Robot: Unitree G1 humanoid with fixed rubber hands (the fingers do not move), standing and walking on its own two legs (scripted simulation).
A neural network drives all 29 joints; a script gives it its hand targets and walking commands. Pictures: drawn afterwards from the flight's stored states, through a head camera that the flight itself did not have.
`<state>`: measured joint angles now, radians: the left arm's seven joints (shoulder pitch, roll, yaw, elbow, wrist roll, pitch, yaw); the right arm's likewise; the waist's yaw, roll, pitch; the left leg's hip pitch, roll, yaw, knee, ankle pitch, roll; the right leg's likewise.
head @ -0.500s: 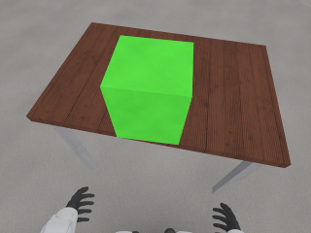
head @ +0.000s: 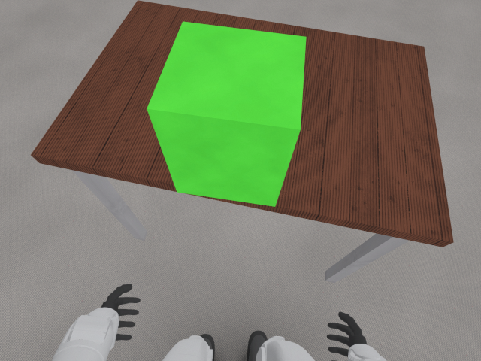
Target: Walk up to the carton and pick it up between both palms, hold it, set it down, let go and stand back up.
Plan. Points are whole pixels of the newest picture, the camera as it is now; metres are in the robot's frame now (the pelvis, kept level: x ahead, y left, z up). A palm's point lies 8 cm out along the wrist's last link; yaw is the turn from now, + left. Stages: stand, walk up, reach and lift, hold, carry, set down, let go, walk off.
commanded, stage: set down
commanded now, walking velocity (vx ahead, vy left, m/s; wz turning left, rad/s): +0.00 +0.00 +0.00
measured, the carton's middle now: (233, 123) +0.51 +0.05 +0.03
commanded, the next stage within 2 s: let go in 0.04 s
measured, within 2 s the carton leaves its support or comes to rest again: neither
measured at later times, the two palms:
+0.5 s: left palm (114, 310) +0.18 +0.22 -0.05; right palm (412, 327) +0.18 -0.26 -0.06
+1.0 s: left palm (96, 317) +0.17 +0.25 -0.07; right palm (378, 339) +0.16 -0.21 -0.07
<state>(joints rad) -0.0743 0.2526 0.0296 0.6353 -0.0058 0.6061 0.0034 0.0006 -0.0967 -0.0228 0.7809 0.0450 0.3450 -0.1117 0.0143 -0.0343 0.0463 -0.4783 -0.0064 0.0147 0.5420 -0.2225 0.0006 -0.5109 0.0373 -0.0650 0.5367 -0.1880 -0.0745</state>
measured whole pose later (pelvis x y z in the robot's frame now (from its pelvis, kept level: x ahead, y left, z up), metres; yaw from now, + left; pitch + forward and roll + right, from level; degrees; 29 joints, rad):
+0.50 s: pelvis +0.02 -0.02 +0.02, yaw +1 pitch +0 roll +1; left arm 0.13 0.26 -0.03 0.30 -0.02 0.62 0.04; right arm 0.12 -0.24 -0.03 0.60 0.04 0.30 0.05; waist 0.01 -0.07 -0.02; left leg -0.18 0.00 -0.02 0.33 -0.16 -0.02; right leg -0.22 0.05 -0.09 0.35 -0.15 -0.09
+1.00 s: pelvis +0.01 +0.03 +0.01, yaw -2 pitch -3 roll +0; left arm 0.23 0.20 -0.02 0.43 0.02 0.22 0.06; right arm 0.15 -0.21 -0.03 0.78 -0.03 -0.17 0.02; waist 0.01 -0.02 0.04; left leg -0.19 -0.03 0.05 0.51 -0.27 0.04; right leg -0.24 0.02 -0.03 0.52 -0.23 -0.04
